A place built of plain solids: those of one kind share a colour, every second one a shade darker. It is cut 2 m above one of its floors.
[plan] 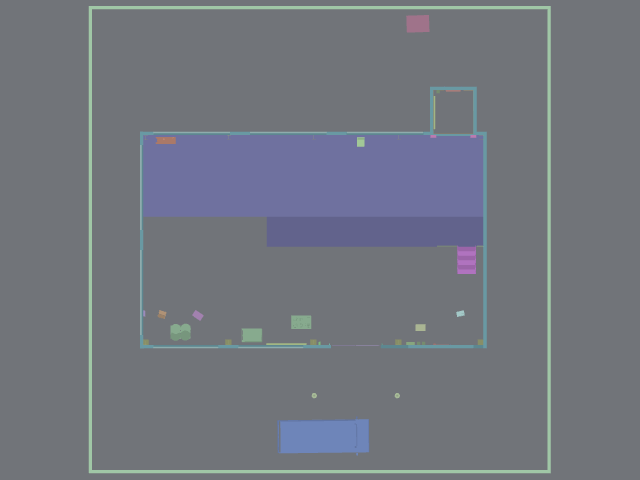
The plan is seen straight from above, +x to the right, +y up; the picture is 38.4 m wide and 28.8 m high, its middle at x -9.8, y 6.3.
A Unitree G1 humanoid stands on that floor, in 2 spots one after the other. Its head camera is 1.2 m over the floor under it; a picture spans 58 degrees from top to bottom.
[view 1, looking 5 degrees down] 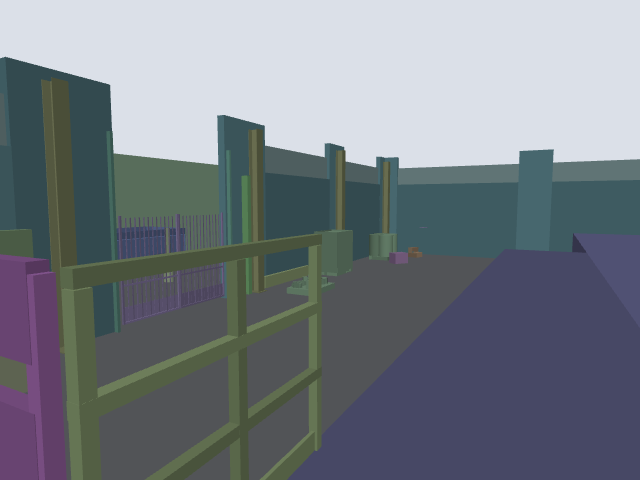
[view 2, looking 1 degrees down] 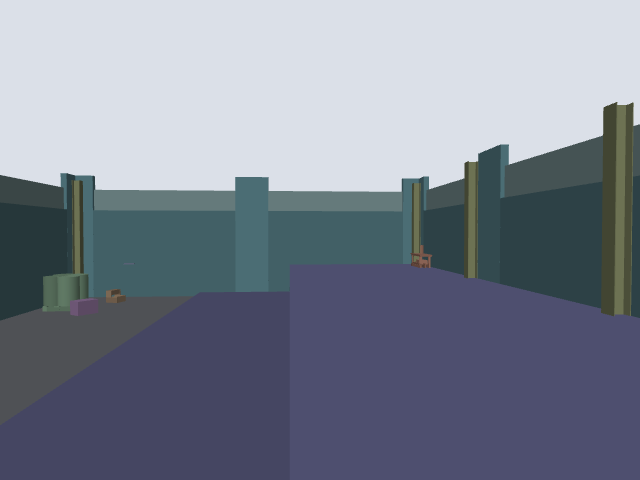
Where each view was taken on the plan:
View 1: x -1.00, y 6.90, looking -152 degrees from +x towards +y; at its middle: deck_rail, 2.02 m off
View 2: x -4.20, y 7.70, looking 176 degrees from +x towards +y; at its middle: wall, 16.24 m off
